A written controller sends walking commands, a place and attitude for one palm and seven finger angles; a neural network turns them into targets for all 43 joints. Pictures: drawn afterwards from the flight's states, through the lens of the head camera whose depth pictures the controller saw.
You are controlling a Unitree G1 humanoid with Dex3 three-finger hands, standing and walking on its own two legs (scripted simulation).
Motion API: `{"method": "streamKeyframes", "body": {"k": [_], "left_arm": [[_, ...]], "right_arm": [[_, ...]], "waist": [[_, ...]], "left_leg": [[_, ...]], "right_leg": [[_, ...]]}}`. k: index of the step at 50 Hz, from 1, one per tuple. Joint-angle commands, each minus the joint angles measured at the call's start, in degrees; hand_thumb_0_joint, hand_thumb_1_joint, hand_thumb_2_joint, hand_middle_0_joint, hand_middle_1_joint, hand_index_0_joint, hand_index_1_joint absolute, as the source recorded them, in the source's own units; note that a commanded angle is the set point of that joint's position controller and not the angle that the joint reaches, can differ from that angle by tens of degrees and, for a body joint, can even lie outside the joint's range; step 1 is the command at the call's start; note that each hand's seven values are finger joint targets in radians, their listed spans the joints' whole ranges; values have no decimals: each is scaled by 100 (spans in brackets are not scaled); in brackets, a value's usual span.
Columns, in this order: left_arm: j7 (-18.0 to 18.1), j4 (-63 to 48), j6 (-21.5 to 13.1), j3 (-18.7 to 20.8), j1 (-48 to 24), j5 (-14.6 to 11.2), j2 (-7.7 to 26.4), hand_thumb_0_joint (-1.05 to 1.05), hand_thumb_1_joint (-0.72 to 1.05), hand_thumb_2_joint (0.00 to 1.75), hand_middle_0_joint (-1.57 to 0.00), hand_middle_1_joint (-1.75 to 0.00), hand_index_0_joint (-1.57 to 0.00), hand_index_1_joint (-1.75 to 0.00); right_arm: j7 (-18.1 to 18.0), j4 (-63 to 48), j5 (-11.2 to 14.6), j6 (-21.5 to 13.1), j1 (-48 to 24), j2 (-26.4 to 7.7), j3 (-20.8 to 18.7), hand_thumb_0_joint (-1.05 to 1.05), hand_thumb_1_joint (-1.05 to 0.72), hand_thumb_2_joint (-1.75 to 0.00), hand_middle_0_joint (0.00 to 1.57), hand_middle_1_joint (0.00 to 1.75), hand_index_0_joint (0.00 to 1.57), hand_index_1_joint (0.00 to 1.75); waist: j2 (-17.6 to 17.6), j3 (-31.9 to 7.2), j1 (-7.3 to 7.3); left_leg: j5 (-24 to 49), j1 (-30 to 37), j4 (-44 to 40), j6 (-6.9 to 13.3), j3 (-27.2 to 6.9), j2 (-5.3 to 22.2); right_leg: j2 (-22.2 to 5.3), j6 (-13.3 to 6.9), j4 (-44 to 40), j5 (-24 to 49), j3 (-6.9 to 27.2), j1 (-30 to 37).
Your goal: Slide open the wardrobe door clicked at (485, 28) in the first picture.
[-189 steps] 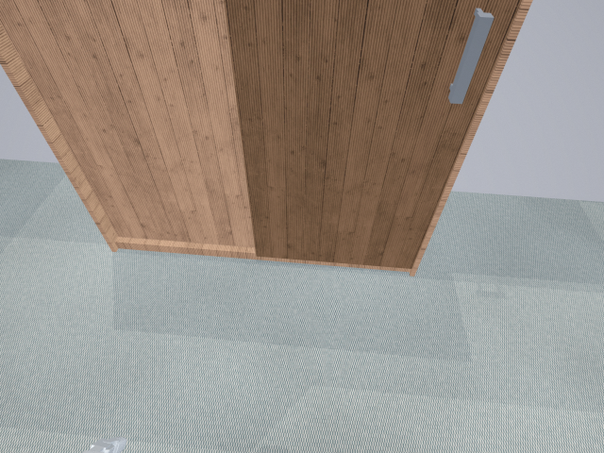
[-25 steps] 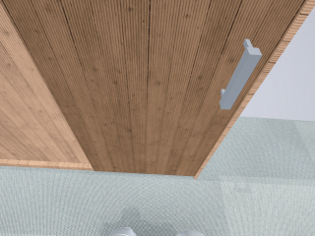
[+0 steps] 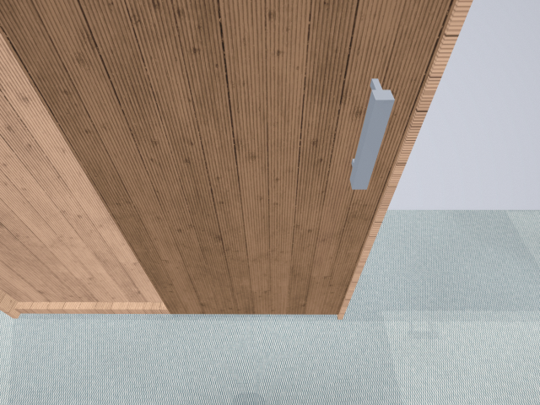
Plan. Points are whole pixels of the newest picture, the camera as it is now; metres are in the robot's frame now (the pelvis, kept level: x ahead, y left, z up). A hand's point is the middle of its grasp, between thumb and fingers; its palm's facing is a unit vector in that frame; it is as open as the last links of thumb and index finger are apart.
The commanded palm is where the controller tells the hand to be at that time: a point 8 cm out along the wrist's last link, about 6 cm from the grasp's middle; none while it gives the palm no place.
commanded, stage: come to a stop and stand still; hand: right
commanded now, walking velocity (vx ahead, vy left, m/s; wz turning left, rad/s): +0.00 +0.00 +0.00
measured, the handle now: (366, 136) +0.52 -0.13 +0.12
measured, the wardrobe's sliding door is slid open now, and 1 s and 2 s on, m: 0.00 0.00 0.00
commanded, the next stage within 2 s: look again from close up in 0.56 s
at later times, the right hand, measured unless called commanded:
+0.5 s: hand out of the picture +0.02 -0.16 -0.17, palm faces +0.00 +0.97 -0.25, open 7.3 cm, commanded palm none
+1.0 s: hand out of the picture +0.00 -0.16 -0.18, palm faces -0.01 +0.98 -0.20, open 7.4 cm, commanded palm none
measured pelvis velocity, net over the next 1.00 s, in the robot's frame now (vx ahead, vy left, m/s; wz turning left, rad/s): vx -0.01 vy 0.01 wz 0.02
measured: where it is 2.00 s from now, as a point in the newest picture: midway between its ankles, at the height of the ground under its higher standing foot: outside the picture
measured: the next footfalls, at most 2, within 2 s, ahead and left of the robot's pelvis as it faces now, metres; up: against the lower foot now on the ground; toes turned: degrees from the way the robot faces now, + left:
left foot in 0.04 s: +0.02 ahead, +0.12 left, +0.00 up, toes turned +4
left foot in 2.00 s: +0.12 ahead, +0.10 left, +0.00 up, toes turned +3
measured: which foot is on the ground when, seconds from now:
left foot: up 0.00-0.02, down 0.04-1.00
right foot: down 0.00-1.00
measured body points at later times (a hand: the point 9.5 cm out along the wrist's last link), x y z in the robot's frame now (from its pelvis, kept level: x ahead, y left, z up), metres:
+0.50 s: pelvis +0.00 +0.02 -0.01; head +0.00 +0.04 +0.44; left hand +0.00 +0.23 -0.18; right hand +0.02 -0.21 -0.15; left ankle -0.02 +0.12 -0.74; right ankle -0.04 -0.12 -0.74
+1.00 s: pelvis -0.01 +0.01 +0.00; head +0.00 +0.02 +0.45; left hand -0.02 +0.24 -0.17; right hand +0.00 -0.22 -0.16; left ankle -0.02 +0.12 -0.74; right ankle -0.04 -0.12 -0.74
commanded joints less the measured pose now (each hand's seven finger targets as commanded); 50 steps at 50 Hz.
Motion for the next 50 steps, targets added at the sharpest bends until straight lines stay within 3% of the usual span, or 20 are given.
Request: {"method": "streamKeyframes", "body": {"k": [1, 2, 3, 4, 5, 7, 8, 9, 11, 12, 15, 17, 19, 33, 40, 50], "left_arm": [[70, -18, -152, 166, 368, -87, 820, 0, 90, 90, -20, -30, -20, -30], [3, -530, -240, 137, -511, -145, 913, 0, 90, 90, -20, -30, -20, -30], [-59, -477, -107, 67, 62, -110, 523, 0, 90, 90, -20, -30, -20, -30], [-122, -412, -54, 55, 249, -46, 593, 0, 90, 90, -20, -30, -20, -30], [-137, -366, -70, 37, 423, -20, 581, 0, 90, 90, -20, -30, -20, -30], [-129, -310, -168, -20, 514, -8, 557, 0, 90, 90, -20, -30, -20, -30], [-102, -312, -195, -30, 465, -22, 593, 0, 90, 90, -20, -30, -20, -30], [-71, -330, -201, -35, 430, -40, 617, 0, 90, 90, -20, -30, -20, -30], [-41, -334, -188, -49, 411, -49, 609, 0, 90, 90, -20, -30, -20, -30], [-38, -316, -177, -53, 400, -49, 641, 0, 90, 90, -20, -30, -20, -30], [-40, -252, -129, -64, 350, -47, 625, 0, 90, 90, -20, -30, -20, -30], [-42, -209, -140, -69, 330, -36, 620, 0, 90, 90, -20, -30, -20, -30], [-43, -172, -122, -71, 308, -35, 642, 0, 90, 90, -20, -30, -20, -30], [-34, -61, -143, -68, 153, -38, 773, 0, 90, 90, -20, -30, -20, -30], [-34, -38, -129, -68, 85, -39, 828, 0, 90, 90, -20, -30, -20, -30], [-36, -27, -147, -45, 49, -42, 897, 0, 90, 90, -20, -30, -20, -30]], "right_arm": [[-117, 6, 88, -250, 376, -404, -37, 0, -90, -90, 20, 30, 20, 30], [-404, 255, 22, -280, 958, -524, 66, 0, -90, -90, 20, 30, 20, 30], [-325, 58, 28, -370, 467, -687, 100, 0, -90, -90, 20, 30, 20, 30], [-290, -59, 26, -394, 298, -586, 93, 0, -90, -90, 20, 30, 20, 30], [-293, -115, 25, -428, 184, -477, 106, 0, -90, -90, 20, 30, 20, 30], [-257, -115, 53, -481, 192, -376, 131, 0, -90, -90, 20, 30, 20, 30], [-248, -73, 63, -481, 256, -379, 141, 0, -90, -90, 20, 30, 20, 30], [-248, -35, 70, -482, 325, -344, 151, 0, -90, -90, 20, 30, 20, 30], [-248, 12, 65, -477, 333, -328, 166, 0, -90, -90, 20, 30, 20, 30], [-249, 27, 74, -469, 359, -337, 171, 0, -90, -90, 20, 30, 20, 30], [-250, 1, 76, -406, 277, -369, 170, 0, -90, -90, 20, 30, 20, 30], [-246, -16, 70, -411, 291, -407, 160, 0, -90, -90, 20, 30, 20, 30], [-242, -24, 70, -392, 263, -428, 155, 0, -90, -90, 20, 30, 20, 30], [-222, -102, 61, -380, 185, -604, 108, 0, -90, -90, 20, 30, 20, 30], [-198, -90, 58, -344, 129, -630, 116, 0, -90, -90, 20, 30, 20, 30], [-180, -84, 50, -329, 104, -651, 114, 0, -90, -90, 20, 30, 20, 30]], "waist": [[-421, -284, -50], [-248, 317, -351], [234, -74, 151], [571, -181, 129], [338, -135, 263], [-650, -179, 184], [-702, -243, 115], [-481, -259, 77], [-1, 3, 56], [59, 59, 54], [1, 413, 43], [-156, 355, 18], [116, 407, 14], [-148, 208, -42], [-123, 382, -50], [-187, 323, -59]], "left_leg": [[2375, 1260, -1132, 190, -357, 434], [3996, 452, -1251, 252, -830, 855], [1561, 375, -1341, 537, -844, 942], [146, 21, -1464, 632, -893, 767], [358, -129, -1303, 672, -896, 710], [1323, 88, -719, 567, -592, 471], [1801, 318, -538, 525, -490, 417], [2148, 447, -486, 514, -477, 410], [2518, 468, -527, 496, -486, 464], [2564, 455, -546, 487, -518, 495], [1755, 224, -752, 476, -573, 462], [1779, 288, -778, 473, -599, 458], [1560, 254, -881, 461, -614, 470], [1943, 510, -927, 459, -591, 500], [1304, 334, -1072, 447, -631, 477], [1068, 307, -1083, 426, -646, 442]], "right_leg": [[-828, -193, 385, 2600, 397, -342], [-584, 61, 1265, 1279, -35, -643], [-336, 19, 1106, -618, -15, -690], [-297, -32, 1142, -569, -14, -557], [-318, -58, 985, -155, 51, -466], [-499, -108, 633, 860, 245, -384], [-576, -122, 602, 1273, 266, -413], [-595, -125, 616, 1460, 250, -415], [-547, -115, 527, 1252, 223, -520], [-514, -95, 481, 1097, 205, -493], [-482, -86, 273, 630, 198, -549], [-477, -87, 238, 712, 182, -486], [-464, -79, 188, 549, 167, -486], [-508, -54, 46, 815, 151, -331], [-508, -66, -34, 544, 175, -403], [-531, -99, -89, 524, 244, -417]]}}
